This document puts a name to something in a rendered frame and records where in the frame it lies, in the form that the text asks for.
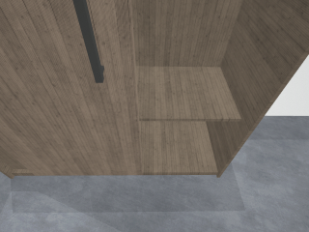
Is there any wardrobe door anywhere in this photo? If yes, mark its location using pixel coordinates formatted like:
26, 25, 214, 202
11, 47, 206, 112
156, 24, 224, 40
0, 146, 27, 169
0, 0, 143, 176

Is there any handle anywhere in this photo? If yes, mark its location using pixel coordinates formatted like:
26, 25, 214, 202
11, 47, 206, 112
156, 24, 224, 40
72, 0, 104, 83

